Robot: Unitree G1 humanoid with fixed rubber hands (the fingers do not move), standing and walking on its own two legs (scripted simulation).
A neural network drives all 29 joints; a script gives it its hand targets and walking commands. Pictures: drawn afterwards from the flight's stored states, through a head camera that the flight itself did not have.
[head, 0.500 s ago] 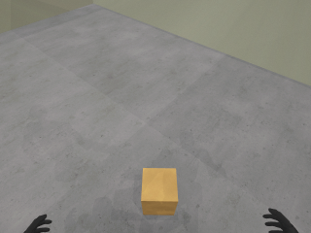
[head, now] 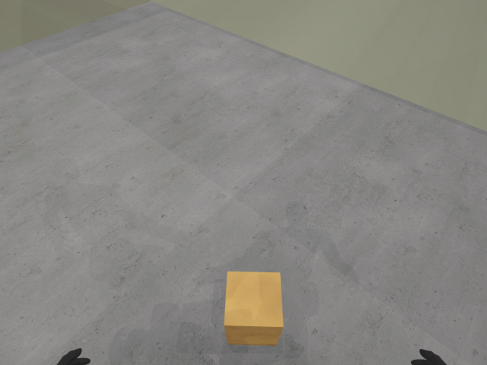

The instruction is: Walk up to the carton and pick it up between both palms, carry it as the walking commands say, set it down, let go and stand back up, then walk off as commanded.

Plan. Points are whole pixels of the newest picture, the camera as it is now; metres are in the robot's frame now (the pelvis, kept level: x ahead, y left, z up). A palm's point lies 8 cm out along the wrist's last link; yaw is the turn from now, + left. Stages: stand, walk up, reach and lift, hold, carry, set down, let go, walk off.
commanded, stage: walk up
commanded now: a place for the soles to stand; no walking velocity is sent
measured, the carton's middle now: (252, 310) +0.40 -0.03 -0.64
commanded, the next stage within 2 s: stand in 0.38 s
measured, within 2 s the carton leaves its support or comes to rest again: neither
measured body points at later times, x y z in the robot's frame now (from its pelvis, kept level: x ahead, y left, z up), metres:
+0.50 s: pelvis +0.01 +0.00 +0.02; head +0.02 +0.00 +0.46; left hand +0.12 +0.32 -0.10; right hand +0.13 -0.33 -0.10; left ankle -0.01 +0.12 -0.73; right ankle +0.02 -0.13 -0.73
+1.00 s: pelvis +0.00 -0.01 -0.02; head +0.11 -0.01 +0.41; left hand +0.22 +0.28 -0.11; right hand +0.21 -0.29 -0.12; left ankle -0.01 +0.12 -0.73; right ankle +0.02 -0.13 -0.73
